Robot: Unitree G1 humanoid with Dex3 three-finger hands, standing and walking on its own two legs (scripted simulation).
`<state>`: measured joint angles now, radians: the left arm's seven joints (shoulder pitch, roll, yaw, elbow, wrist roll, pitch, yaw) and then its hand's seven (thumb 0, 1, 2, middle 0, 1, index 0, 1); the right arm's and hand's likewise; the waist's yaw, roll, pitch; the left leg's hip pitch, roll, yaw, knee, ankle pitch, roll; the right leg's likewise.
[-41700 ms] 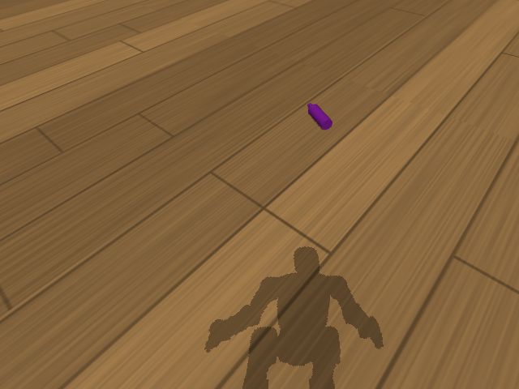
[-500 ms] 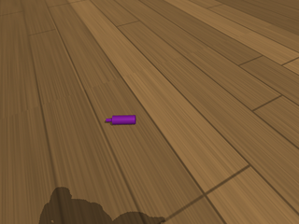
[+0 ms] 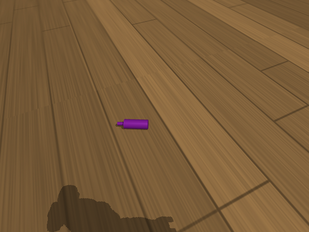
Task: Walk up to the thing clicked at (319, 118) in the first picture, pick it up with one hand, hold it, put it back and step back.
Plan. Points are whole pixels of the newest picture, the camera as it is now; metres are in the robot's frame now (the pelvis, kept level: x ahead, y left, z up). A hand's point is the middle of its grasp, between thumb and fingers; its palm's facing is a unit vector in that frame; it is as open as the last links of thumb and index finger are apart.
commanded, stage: step back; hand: left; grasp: from above
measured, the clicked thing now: (132, 124) +0.99 +0.26 -0.72
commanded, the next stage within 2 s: stand in 0.08 s
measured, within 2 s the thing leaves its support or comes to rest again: neither
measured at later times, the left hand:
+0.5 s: hand out of the picture +0.08 +0.26 -0.14, palm faces -0.02 -0.94 -0.34, open 7.3 cm
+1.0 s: hand out of the picture +0.07 +0.25 -0.13, palm faces -0.05 -0.94 -0.35, open 7.3 cm
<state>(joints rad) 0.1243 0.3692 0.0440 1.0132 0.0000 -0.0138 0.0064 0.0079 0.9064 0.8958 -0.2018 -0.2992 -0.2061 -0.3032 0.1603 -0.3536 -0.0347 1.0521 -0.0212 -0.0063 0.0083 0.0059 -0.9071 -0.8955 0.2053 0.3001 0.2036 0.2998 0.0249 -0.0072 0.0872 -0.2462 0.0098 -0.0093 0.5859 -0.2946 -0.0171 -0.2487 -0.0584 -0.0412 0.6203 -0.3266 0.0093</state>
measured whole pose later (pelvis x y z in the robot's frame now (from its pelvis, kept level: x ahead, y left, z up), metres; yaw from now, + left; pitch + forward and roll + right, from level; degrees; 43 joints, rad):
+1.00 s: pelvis -0.01 +0.00 +0.02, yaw -1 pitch -3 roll +0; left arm 0.11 0.36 -0.01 1.14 0.01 -0.02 -0.01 0.01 0.91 0.90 -0.20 -0.30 -0.20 -0.30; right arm 0.12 -0.35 -0.01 1.16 -0.01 -0.01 0.02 0.01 -0.91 -0.90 0.21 0.30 0.20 0.30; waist 0.00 0.01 0.05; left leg -0.12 0.03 0.00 0.32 -0.15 -0.03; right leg -0.13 -0.03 -0.04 0.34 -0.16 0.01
